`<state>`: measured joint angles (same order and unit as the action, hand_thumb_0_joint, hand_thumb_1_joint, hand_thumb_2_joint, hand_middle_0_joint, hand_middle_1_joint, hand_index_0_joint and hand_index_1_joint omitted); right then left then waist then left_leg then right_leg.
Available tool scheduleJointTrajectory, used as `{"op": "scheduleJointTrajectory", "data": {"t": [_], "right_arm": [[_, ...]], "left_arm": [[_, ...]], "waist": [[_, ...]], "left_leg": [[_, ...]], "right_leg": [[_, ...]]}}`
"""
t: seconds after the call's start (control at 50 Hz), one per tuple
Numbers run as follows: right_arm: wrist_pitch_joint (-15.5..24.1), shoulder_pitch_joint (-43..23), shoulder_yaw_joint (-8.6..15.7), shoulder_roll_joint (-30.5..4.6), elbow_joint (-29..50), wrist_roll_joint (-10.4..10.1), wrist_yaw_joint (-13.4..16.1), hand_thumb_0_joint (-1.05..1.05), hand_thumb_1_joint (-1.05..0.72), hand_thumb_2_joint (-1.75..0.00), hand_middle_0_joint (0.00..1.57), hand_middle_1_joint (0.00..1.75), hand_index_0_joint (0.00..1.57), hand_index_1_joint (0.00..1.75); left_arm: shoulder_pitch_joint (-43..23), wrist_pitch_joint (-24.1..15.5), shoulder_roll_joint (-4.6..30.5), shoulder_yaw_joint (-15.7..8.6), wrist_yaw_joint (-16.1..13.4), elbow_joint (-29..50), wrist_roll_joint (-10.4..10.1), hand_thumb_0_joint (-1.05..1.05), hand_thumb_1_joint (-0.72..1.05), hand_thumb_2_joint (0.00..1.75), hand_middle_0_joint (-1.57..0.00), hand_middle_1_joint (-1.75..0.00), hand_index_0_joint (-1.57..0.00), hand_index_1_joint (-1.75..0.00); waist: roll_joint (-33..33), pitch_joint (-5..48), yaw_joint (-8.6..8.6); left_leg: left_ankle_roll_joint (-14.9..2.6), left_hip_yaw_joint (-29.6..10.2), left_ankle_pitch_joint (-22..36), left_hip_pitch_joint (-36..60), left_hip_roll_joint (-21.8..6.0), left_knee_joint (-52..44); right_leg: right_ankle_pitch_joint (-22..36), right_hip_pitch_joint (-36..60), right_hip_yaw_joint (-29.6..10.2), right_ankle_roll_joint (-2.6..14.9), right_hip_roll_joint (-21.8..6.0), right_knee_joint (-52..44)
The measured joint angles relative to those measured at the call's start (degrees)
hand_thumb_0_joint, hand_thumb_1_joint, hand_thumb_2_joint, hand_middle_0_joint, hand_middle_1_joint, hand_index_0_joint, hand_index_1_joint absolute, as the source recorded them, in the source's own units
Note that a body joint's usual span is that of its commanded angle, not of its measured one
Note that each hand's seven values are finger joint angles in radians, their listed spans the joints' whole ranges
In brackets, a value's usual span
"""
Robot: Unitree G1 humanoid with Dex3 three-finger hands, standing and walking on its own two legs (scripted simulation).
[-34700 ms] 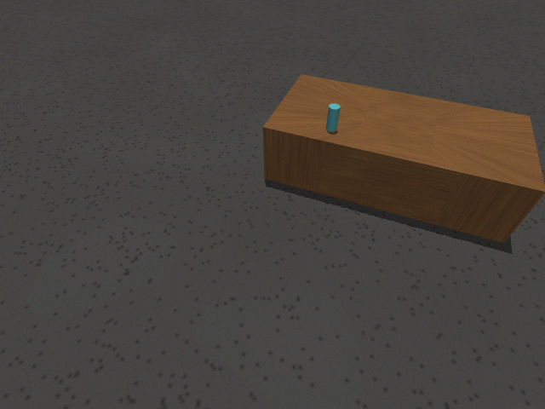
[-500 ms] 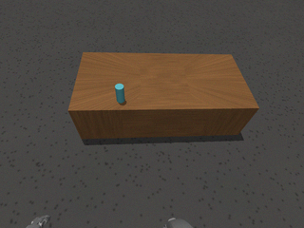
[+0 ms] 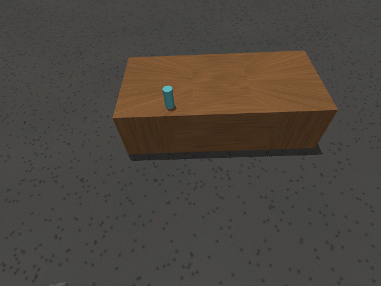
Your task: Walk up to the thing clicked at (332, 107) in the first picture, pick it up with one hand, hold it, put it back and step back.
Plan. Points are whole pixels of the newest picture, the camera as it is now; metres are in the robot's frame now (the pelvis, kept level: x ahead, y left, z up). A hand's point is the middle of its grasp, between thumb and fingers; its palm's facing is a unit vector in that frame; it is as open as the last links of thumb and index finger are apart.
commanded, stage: step back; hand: left
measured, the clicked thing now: (168, 97) +1.07 +0.17 -0.37
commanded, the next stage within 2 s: stand in 1.04 s
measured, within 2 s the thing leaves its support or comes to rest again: neither
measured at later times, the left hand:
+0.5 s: hand out of the picture +0.00 +0.26 -0.14, palm faces +0.02 -0.93 -0.38, open 7.4 cm
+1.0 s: hand out of the picture +0.11 +0.27 -0.14, palm faces -0.05 -0.93 -0.37, open 7.4 cm
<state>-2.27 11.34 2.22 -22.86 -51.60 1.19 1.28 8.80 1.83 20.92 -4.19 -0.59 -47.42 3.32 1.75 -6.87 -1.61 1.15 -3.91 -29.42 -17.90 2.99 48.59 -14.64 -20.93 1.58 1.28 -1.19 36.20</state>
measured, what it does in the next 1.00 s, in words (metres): steps on the spot: left foot, then right foot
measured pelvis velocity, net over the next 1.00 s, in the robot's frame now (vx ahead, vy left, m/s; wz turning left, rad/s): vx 0.01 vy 0.01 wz -0.05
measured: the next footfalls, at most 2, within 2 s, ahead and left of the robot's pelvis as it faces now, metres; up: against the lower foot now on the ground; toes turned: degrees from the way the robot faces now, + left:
left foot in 0.04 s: +0.06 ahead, +0.14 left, +0.00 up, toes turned +1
right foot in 0.32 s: +0.03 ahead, -0.13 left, +0.00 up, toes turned -2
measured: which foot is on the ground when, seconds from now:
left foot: up 0.00-0.02, down 0.04-1.00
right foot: down 0.00-0.08, up 0.10-0.30, down 0.32-1.00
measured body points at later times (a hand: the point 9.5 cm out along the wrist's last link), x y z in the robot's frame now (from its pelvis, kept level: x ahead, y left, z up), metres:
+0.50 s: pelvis -0.03 +0.00 +0.01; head -0.02 -0.01 +0.46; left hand -0.01 +0.31 -0.11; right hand +0.06 -0.32 -0.11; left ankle -0.03 +0.12 -0.70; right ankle -0.04 -0.13 -0.72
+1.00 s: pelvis +0.01 +0.01 +0.01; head +0.03 +0.01 +0.46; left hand +0.12 +0.32 -0.11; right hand +0.10 -0.29 -0.12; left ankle +0.02 +0.14 -0.72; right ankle -0.01 -0.13 -0.72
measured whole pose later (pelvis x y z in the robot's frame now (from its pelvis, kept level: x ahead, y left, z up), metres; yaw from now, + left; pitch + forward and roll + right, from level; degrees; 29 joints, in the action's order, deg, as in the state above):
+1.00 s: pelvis +0.01 +0.01 +0.01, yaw -3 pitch -1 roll +0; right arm 0.9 5.9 1.6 -19.5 -59.8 1.2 -0.1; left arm 7.3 -0.9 21.0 -1.5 -0.1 -59.3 0.9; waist 0.0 -3.1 -0.6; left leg 0.6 3.1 -17.2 -12.9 -2.3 31.3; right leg -17.7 -12.0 -1.3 -1.9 -1.9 30.9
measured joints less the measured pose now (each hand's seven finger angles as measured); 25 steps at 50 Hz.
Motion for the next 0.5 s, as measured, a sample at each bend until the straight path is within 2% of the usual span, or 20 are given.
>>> {"op": "scheduleJointTrajectory", "data": {"t": [0.02,0.04,0.06,0.08,0.1,0.14,0.18,0.24,0.3,0.34,0.36,0.42,0.46,0.5], "right_arm": [[0.2,0.5,0.0,0.2,-0.6,0.2,-0.1,0.00,-0.91,-0.90,0.20,0.30,0.20,0.30],[0.6,0.9,0.1,0.6,-1.2,0.4,-0.3,0.00,-0.91,-0.90,0.20,0.30,0.20,0.30],[0.9,0.8,0.2,1.6,-2.2,0.7,-0.3,0.01,-0.91,-0.90,0.20,0.30,0.20,0.30],[1.0,0.8,0.2,2.6,-2.8,1.1,-0.5,0.01,-0.91,-0.90,0.20,0.30,0.20,0.30],[1.1,1.2,0.0,3.0,-3.1,1.5,-0.8,0.01,-0.91,-0.90,0.20,0.30,0.20,0.30],[1.4,2.0,-0.3,3.2,-3.5,1.8,-1.3,0.01,-0.91,-0.90,0.20,0.30,0.20,0.30],[1.8,2.1,-0.6,3.6,-3.9,1.9,-1.4,0.01,-0.91,-0.90,0.20,0.30,0.20,0.30],[2.5,1.5,-0.6,3.8,-3.8,1.9,-1.6,0.01,-0.90,-0.90,0.20,0.30,0.20,0.30],[2.5,0.1,-0.2,3.4,-2.8,2.0,-2.2,0.01,-0.90,-0.90,0.20,0.30,0.20,0.30],[2.1,-1.0,0.3,2.4,-2.4,1.7,-2.2,0.01,-0.90,-0.90,0.20,0.30,0.20,0.30],[1.9,-1.1,0.5,1.8,-2.2,1.4,-2.2,0.01,-0.90,-0.90,0.20,0.30,0.20,0.30],[1.4,-0.9,0.9,1.4,-2.7,1.2,-2.1,0.01,-0.91,-0.90,0.20,0.30,0.20,0.30],[1.6,-0.9,1.0,1.0,-2.8,1.1,-2.4,0.01,-0.91,-0.90,0.20,0.30,0.20,0.30],[2.0,-0.9,1.3,0.4,-2.9,1.1,-2.6,0.01,-0.91,-0.90,0.20,0.30,0.20,0.30]], "left_arm": [[-0.5,-0.1,0.2,0.0,0.1,0.3,-0.1,0.01,0.90,0.89,-0.21,-0.30,-0.20,-0.30],[-1.0,0.0,0.6,0.0,0.3,0.4,-0.3,0.01,0.90,0.89,-0.20,-0.30,-0.20,-0.30],[-1.4,0.1,1.3,0.0,0.3,0.2,-0.5,0.01,0.90,0.89,-0.20,-0.30,-0.20,-0.30],[-1.2,0.3,1.8,-0.1,0.3,-0.2,-0.8,0.01,0.90,0.89,-0.20,-0.30,-0.20,-0.30],[-0.4,0.4,1.7,0.0,0.3,-0.9,-1.0,0.01,0.90,0.89,-0.20,-0.30,-0.20,-0.30],[1.2,0.8,1.4,0.3,0.7,-3.2,-1.2,0.01,0.90,0.89,-0.20,-0.30,-0.20,-0.30],[2.5,0.9,1.6,0.3,1.4,-5.0,-1.7,0.01,0.90,0.89,-0.20,-0.30,-0.20,-0.30],[4.4,0.4,1.9,0.2,2.1,-6.8,-1.9,0.01,0.90,0.89,-0.20,-0.30,-0.20,-0.30],[5.7,-0.4,1.8,0.2,2.1,-8.5,-1.7,0.01,0.90,0.89,-0.20,-0.30,-0.20,-0.30],[5.6,-1.4,0.7,0.4,1.6,-9.9,-1.4,0.01,0.90,0.89,-0.20,-0.30,-0.20,-0.30],[5.6,-2.0,0.0,0.5,1.4,-10.3,-1.1,0.01,0.90,0.89,-0.20,-0.30,-0.20,-0.30],[6.5,-3.6,-0.6,0.7,1.2,-9.9,-0.7,0.01,0.90,0.89,-0.20,-0.30,-0.20,-0.30],[6.6,-3.9,-0.7,0.7,1.1,-9.7,-0.8,0.01,0.90,0.89,-0.20,-0.30,-0.20,-0.30],[6.4,-4.3,-0.7,0.8,1.0,-9.5,-0.8,0.01,0.90,0.89,-0.20,-0.30,-0.20,-0.30]], "waist": [[-0.2,0.0,0.15],[-0.9,-0.1,0.30],[-3.1,-0.8,-0.09],[-4.9,-1.1,-0.71],[-5.4,-0.3,-0.77],[-4.5,1.9,0.52],[-4.3,3.0,0.92],[-4.6,4.2,0.54],[-4.3,4.7,0.31],[-1.8,3.7,0.41],[-0.1,3.3,0.68],[0.3,4.1,-0.80],[-0.1,3.7,-1.31],[0.0,3.4,-1.25]], "left_leg": [[-0.34,1.2,0.4,2.3,-0.6,-5.2],[-0.99,2.1,3.6,4.7,-0.8,-11.1],[-1.84,3.1,7.5,5.9,0.5,-13.5],[-2.40,4.2,8.9,6.8,1.4,-14.5],[-2.79,4.6,9.4,6.9,1.4,-14.7],[-3.67,3.7,9.5,6.4,0.1,-14.7],[-3.41,3.4,10.6,6.9,-0.9,-16.2],[-2.76,4.2,11.6,6.8,-1.7,-17.4],[-2.36,5.2,11.1,5.6,-2.6,-16.3],[-1.90,4.6,10.0,4.8,-4.5,-14.0],[-2.15,3.4,9.1,4.3,-5.5,-12.4],[-1.84,1.8,2.5,0.8,-3.7,-5.2],[-1.71,2.1,1.2,-0.9,-3.0,-2.5],[-1.57,2.5,1.8,-2.0,-3.5,-2.9]], "right_leg": [[0.0,-0.5,0.8,-0.16,-0.4,0.8],[-0.2,-1.2,1.2,-0.46,-1.0,2.0],[-0.5,-1.5,0.3,-0.74,-2.3,3.4],[-2.9,-1.9,-1.4,-0.59,-2.7,4.9],[-6.5,-2.4,-2.5,-0.59,-2.0,6.4],[-11.1,-3.1,-3.0,-0.76,0.1,10.7],[-10.2,-2.3,-4.4,-0.68,1.3,12.8],[-9.2,0.9,-4.6,-0.83,0.6,9.2],[-9.8,6.0,-3.8,-0.83,0.1,0.5],[-2.5,8.6,-2.8,-1.25,1.8,-4.8],[-1.3,9.6,-1.8,-1.35,2.9,-6.2],[-2.0,9.1,-1.9,-0.72,2.8,-6.0],[-2.2,9.3,-2.3,-0.61,1.8,-6.0],[-2.3,9.7,-1.9,-1.14,0.9,-6.4]]}}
